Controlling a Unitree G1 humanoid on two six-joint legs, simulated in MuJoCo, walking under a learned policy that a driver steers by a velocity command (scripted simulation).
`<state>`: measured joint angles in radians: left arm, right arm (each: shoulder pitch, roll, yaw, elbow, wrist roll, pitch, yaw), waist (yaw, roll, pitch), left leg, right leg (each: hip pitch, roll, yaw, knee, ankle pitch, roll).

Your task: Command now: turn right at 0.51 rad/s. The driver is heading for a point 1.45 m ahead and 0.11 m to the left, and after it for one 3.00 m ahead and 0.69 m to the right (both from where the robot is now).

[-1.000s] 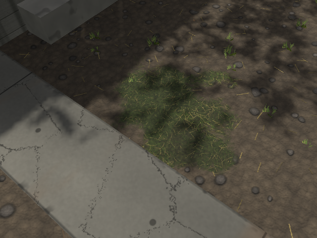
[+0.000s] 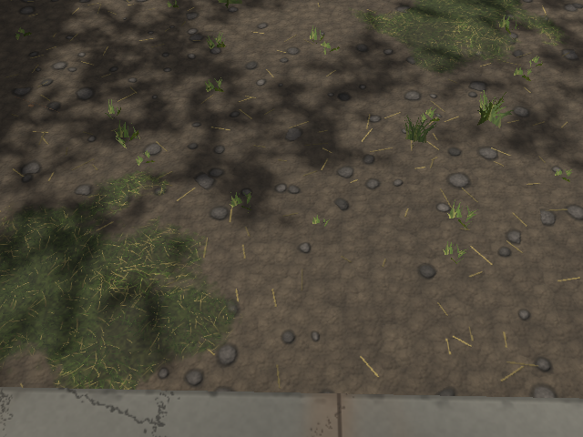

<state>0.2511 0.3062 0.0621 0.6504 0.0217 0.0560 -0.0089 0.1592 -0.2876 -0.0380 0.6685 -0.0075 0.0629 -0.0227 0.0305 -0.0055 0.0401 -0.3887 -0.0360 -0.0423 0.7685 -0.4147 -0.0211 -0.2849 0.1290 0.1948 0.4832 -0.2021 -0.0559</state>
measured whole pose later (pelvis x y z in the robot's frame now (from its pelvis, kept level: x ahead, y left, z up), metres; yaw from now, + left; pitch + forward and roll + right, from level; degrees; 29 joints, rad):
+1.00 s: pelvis +0.22 +0.01 -0.01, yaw -6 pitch +0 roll -1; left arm 0.36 0.25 0.02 0.92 0.00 -0.02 0.02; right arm 0.14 -0.22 -0.01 0.75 0.00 -0.03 0.01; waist 0.04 -0.01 0.09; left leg -0.42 -0.03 0.07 0.56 -0.14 0.08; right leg -0.26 0.08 0.05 1.11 -0.49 -0.03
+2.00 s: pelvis +0.31 -0.04 +0.00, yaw -5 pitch -1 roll -1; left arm 0.27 0.18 -0.02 1.14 0.01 0.01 0.04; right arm 0.30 -0.19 0.01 1.08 -0.02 0.01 -0.02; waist -0.01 0.01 -0.01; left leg -0.21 -0.01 0.02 0.46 -0.29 0.04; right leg -0.10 0.06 0.00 0.37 -0.25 -0.06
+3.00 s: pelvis +0.45 -0.03 +0.01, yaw -4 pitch -1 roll -1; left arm 0.22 0.17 -0.01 1.13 -0.01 0.02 0.04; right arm 0.33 -0.15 0.02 1.16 -0.01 0.01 -0.05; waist -0.01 0.01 0.01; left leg 0.04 -0.02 0.05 0.26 -0.29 0.03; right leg -0.13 0.04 -0.04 0.34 -0.21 -0.04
